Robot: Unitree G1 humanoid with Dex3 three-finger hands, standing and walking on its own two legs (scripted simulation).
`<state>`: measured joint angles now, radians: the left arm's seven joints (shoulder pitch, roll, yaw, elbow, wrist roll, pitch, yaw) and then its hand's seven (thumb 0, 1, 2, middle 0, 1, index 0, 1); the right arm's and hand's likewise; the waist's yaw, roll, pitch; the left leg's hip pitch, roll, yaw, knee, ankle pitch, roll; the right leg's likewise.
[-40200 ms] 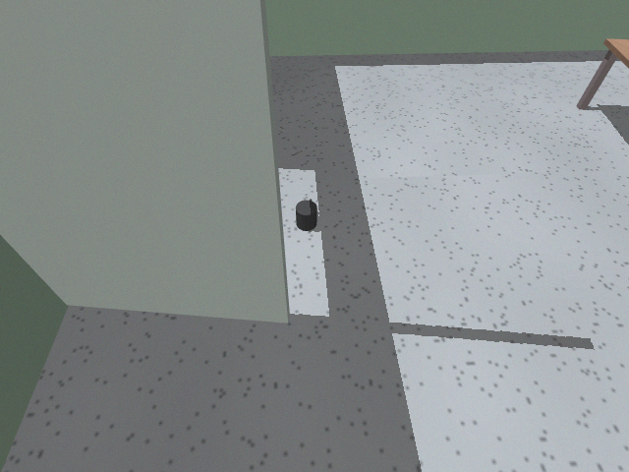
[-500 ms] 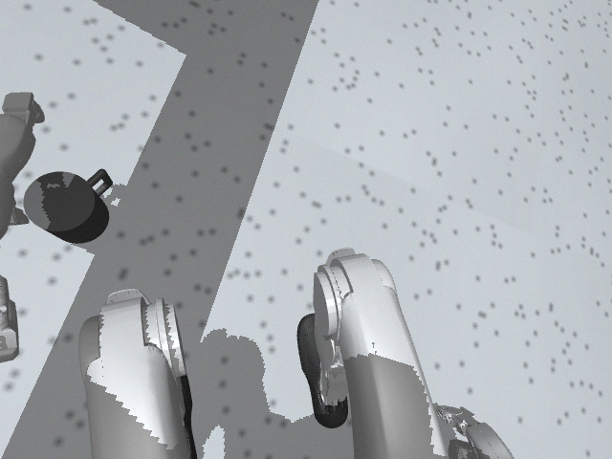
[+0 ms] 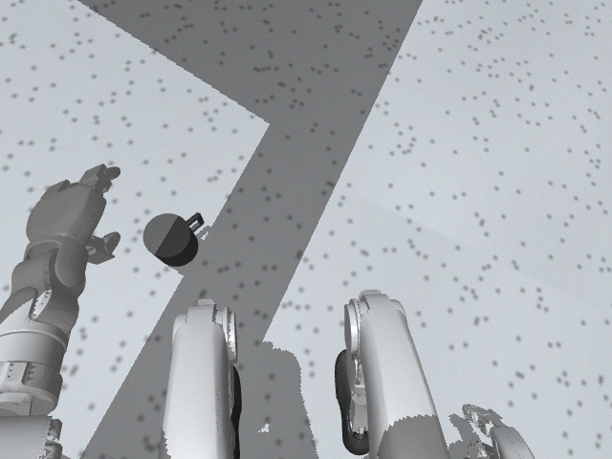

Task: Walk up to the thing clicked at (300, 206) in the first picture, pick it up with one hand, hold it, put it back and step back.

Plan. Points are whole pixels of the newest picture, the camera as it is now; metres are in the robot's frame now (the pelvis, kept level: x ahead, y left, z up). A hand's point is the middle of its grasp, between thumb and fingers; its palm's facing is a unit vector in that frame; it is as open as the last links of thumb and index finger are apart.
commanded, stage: home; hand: left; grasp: from above
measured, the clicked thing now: (178, 236) +0.48 +0.23 -0.40
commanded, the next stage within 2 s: none
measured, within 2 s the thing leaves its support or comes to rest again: neither
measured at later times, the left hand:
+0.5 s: hand (53, 348) +0.26 +0.20 +0.09, palm faces -0.03 -0.91 -0.42, open 7.4 cm
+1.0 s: hand out of the picture +0.21 +0.19 +0.23, palm faces +0.14 -0.97 -0.21, open 7.4 cm
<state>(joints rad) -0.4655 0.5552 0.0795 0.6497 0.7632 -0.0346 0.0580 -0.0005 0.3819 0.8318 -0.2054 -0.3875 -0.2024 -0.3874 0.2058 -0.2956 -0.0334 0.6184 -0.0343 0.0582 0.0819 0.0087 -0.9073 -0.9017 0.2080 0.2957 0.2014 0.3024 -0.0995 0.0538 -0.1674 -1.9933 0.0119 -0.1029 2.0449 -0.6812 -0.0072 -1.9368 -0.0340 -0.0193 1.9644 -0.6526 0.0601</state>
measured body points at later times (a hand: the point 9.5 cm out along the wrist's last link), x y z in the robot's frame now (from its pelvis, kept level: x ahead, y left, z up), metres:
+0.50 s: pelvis +0.03 -0.01 +0.18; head +0.12 +0.01 +0.62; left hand +0.26 +0.25 +0.12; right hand +0.23 -0.23 +0.09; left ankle +0.07 +0.12 -0.41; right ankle +0.09 -0.15 -0.41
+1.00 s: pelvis +0.07 -0.01 +0.27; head +0.07 -0.01 +0.72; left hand +0.20 +0.24 +0.24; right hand +0.25 -0.24 +0.21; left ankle +0.07 +0.12 -0.41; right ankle +0.09 -0.15 -0.41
